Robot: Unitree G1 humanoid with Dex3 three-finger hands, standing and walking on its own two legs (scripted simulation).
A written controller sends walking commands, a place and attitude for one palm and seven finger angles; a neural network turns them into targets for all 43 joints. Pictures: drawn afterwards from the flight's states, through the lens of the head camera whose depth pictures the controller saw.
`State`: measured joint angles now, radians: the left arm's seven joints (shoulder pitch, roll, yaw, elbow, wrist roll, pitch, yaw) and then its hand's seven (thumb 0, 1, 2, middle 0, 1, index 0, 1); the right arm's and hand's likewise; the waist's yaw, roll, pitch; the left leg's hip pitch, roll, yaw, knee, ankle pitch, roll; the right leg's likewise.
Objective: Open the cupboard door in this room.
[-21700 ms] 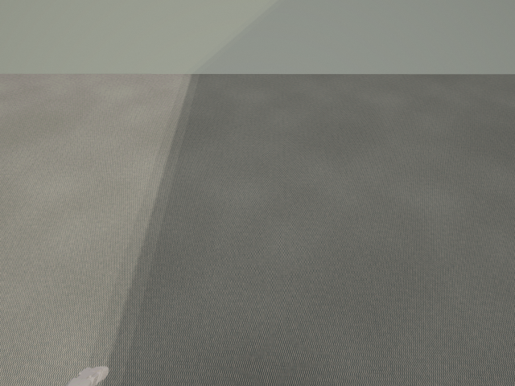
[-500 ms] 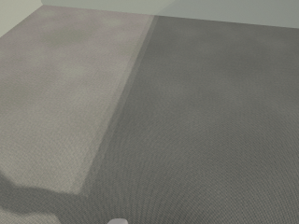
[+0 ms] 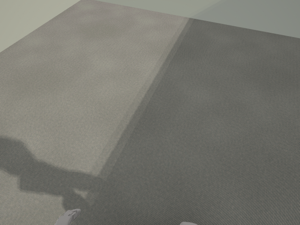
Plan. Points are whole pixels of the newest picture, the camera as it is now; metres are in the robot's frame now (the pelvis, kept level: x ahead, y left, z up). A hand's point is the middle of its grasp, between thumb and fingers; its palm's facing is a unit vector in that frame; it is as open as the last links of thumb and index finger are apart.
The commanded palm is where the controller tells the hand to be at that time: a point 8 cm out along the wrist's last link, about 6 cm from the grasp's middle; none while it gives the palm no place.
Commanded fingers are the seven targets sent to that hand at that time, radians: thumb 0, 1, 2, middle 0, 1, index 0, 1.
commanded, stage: turn or walk to find it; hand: left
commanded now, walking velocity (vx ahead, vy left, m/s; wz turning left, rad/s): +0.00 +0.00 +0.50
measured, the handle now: out of the picture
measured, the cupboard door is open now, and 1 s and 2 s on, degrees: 0 0 0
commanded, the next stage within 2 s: none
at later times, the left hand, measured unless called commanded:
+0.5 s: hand out of the picture -0.04 +0.16 -0.16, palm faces +0.31 -0.91 -0.26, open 7.4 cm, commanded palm none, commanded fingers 0.00 0.90 0.90 -0.20 -0.30 -0.20 -0.30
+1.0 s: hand out of the picture -0.05 +0.23 -0.15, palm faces +0.51 -0.83 -0.25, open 7.4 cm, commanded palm none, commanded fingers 0.00 0.90 0.90 -0.20 -0.30 -0.20 -0.30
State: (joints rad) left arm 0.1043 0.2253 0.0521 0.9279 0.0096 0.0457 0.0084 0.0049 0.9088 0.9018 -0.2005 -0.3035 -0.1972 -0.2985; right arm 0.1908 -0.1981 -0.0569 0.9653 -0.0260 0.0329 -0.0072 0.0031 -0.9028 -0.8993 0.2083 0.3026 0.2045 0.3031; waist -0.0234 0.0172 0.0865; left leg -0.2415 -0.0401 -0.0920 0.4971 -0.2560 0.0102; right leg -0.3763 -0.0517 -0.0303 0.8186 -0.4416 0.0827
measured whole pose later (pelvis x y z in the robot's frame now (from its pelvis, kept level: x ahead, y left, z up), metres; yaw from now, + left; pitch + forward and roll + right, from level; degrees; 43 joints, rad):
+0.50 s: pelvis -0.02 -0.04 +0.00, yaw +17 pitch +0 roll +2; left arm 0.26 0.18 0.04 0.96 0.03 0.01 0.01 0.00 0.90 0.90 -0.21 -0.30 -0.20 -0.30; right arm 0.15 -0.26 -0.08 0.99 -0.02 0.08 0.01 0.01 -0.91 -0.90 0.20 0.30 0.20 0.30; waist 0.02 0.02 0.10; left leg -0.39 0.05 0.01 0.94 -0.43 -0.07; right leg -0.21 -0.13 -0.29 0.54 -0.31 -0.03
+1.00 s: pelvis -0.04 -0.01 +0.00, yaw +30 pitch -1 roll -1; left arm 0.12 0.25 0.06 0.93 0.02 0.05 0.01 0.00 0.91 0.90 -0.20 -0.30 -0.20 -0.30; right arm 0.21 -0.19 -0.05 0.95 -0.02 0.03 0.00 0.00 -0.90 -0.90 0.21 0.30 0.20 0.30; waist -0.02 0.00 0.07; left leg -0.22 -0.04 -0.06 0.46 -0.22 0.04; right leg -0.44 -0.08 -0.01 0.98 -0.42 0.10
